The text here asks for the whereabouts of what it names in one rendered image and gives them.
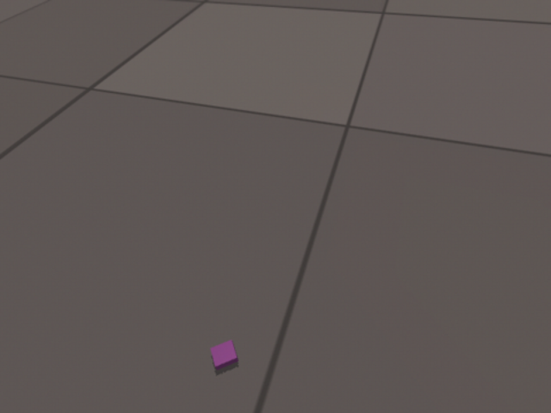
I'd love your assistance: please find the small box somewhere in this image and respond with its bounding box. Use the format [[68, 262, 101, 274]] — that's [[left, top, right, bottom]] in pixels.
[[210, 340, 238, 370]]

